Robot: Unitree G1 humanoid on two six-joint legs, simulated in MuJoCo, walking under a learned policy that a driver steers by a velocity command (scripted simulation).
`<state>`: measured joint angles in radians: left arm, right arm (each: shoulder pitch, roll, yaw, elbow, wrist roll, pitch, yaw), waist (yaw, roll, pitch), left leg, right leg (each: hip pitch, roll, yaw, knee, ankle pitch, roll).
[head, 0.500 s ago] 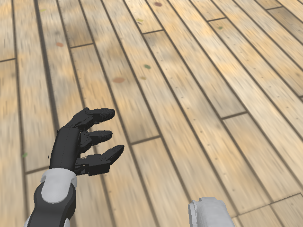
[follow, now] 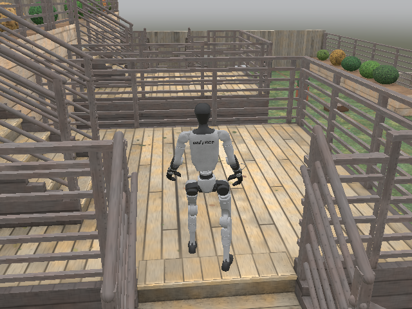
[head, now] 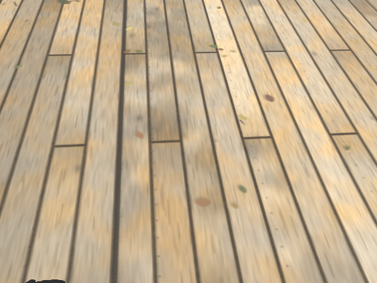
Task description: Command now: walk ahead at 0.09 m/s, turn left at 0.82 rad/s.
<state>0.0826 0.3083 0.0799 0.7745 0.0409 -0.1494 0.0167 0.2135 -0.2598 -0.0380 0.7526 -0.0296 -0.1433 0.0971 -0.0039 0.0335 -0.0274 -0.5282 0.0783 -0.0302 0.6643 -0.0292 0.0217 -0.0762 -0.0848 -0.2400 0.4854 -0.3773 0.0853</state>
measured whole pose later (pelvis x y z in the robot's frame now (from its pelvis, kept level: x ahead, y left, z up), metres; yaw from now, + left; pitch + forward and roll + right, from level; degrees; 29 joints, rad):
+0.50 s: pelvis +0.05 -0.01 +0.01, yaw +26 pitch +2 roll +0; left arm 0.19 0.24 0.06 0.72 0.02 0.01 0.07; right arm 0.14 -0.33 -0.10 0.59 -0.01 0.03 -0.03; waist 0.03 0.03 0.01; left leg -0.62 -0.14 -0.15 1.17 -0.42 -0.05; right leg -0.35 0.02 0.08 0.50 -0.18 0.01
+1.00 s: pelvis +0.00 -0.01 +0.02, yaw +4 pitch +2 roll +0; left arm 0.20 0.28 0.08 0.64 -0.03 0.06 0.02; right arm 0.14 -0.24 -0.04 0.63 -0.03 0.01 -0.06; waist -0.01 -0.01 0.03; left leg -0.22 0.06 0.20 0.46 -0.27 0.03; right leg -0.59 -0.11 -0.01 1.02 -0.31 0.12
